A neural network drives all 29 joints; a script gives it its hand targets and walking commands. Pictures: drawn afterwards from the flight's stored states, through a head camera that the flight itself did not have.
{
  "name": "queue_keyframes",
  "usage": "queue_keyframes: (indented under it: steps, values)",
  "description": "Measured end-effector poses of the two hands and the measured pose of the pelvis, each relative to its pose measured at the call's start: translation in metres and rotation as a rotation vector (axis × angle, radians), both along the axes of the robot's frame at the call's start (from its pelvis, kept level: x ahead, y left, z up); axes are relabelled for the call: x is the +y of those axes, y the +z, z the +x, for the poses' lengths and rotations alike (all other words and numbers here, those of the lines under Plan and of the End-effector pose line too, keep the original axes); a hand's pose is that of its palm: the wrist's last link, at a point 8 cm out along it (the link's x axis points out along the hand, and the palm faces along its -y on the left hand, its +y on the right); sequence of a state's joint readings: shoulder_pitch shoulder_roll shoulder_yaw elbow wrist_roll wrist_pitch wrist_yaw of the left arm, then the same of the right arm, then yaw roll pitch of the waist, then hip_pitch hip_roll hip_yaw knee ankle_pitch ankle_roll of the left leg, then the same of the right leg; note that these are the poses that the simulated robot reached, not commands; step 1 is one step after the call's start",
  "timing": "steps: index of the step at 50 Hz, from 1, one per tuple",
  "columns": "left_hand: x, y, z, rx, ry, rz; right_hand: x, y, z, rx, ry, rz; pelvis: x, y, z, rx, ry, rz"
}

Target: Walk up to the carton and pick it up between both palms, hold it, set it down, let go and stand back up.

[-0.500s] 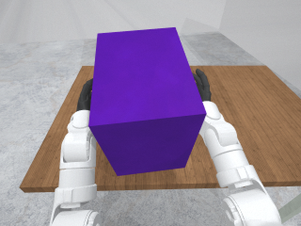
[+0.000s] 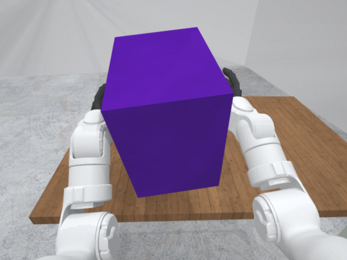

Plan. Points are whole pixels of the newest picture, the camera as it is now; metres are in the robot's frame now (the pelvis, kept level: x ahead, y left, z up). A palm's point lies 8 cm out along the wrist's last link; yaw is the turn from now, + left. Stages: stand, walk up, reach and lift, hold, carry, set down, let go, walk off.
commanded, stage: reach and lift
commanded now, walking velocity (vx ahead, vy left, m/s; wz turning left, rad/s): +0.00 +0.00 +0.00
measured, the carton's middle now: (167, 112) +0.38 +0.01 +0.22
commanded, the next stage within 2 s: hold in 0.22 s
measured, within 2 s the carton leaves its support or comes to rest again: neither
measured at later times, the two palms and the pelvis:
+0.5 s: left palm (99, 107) +0.36 +0.16 +0.25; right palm (229, 95) +0.37 -0.13 +0.27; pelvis -0.03 -0.01 +0.00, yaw +0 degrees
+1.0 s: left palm (101, 107) +0.36 +0.15 +0.25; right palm (231, 86) +0.37 -0.13 +0.29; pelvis +0.00 +0.00 +0.00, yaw +1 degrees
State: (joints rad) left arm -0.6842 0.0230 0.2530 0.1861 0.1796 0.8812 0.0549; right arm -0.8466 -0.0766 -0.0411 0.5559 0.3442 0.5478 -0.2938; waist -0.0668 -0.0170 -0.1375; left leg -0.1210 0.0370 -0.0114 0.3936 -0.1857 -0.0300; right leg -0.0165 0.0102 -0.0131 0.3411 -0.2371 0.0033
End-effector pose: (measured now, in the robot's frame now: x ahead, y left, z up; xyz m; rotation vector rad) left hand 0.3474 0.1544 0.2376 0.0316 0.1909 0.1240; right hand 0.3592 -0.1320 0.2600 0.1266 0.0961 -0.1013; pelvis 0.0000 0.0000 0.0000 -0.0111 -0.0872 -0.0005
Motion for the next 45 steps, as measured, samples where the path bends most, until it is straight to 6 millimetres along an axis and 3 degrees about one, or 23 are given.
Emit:
queue_keyframes:
  steps: [8, 20, 33, 45]
  values:
    - [-0.002, 0.013, -0.006, 0.017, -0.003, -0.015, -0.001, 0.02, -0.007, 0.019, -0.003, -0.019, -0.003, 0.0, -0.019, 0.015, -0.004, 0.001]
    - [-0.001, 0.015, 0.003, 0.092, 0.014, -0.029, 0.0, 0.013, 0.001, 0.099, -0.001, -0.061, -0.006, -0.001, -0.033, 0.09, -0.004, -0.005]
    - [0.008, 0.017, 0.015, 0.056, 0.013, -0.016, 0.009, 0.017, 0.013, 0.079, 0.006, -0.055, -0.002, -0.002, -0.013, 0.096, 0.017, -0.016]
    - [0.004, 0.014, 0.015, 0.039, 0.005, -0.008, 0.006, 0.028, 0.014, 0.068, 0.008, -0.078, 0.002, -0.001, 0.004, 0.071, 0.018, -0.021]
